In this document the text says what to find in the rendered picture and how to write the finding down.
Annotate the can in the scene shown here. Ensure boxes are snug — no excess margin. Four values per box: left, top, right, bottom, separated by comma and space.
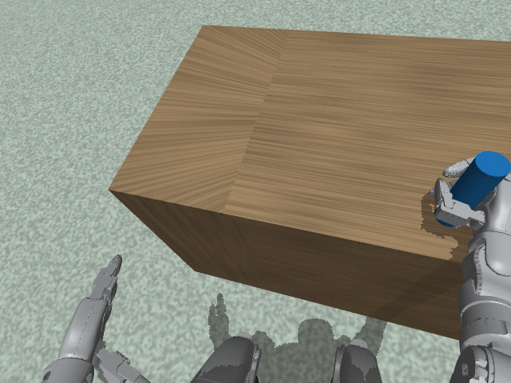
434, 151, 511, 227

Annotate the left robot arm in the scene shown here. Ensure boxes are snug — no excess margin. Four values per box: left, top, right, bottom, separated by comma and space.
42, 358, 94, 383

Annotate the right robot arm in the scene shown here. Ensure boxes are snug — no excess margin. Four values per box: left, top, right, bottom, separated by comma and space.
450, 231, 511, 383

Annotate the left robot hand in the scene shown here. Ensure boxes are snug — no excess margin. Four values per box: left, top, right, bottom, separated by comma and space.
57, 255, 150, 383

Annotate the right robot hand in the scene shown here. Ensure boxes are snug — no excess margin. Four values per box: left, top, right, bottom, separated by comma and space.
428, 153, 511, 237

